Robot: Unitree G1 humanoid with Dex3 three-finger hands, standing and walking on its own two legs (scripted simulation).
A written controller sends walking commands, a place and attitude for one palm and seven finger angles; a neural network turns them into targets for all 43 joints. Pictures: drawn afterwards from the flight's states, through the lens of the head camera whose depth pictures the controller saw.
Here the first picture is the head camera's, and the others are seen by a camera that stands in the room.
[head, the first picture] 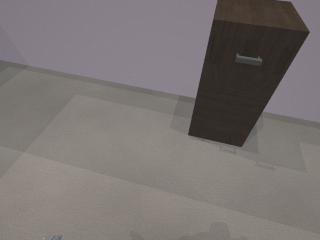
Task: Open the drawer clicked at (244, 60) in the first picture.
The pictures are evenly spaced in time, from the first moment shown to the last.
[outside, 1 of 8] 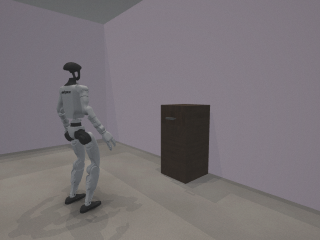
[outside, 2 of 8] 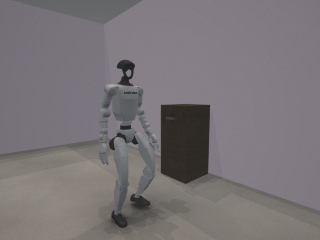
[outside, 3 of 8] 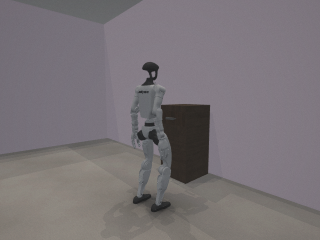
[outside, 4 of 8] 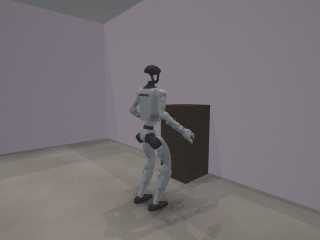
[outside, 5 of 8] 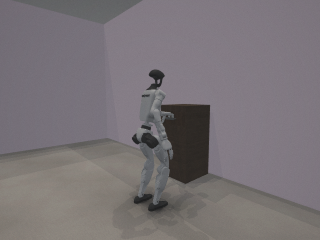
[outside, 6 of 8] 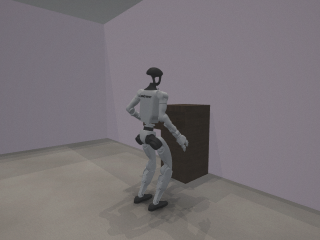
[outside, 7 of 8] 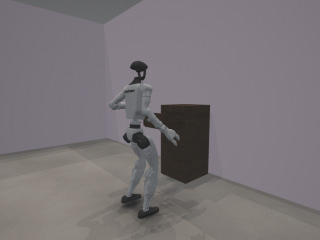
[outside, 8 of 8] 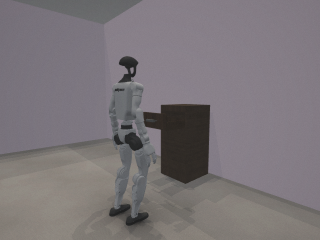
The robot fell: no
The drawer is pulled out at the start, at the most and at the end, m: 0.00 0.30 0.30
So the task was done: yes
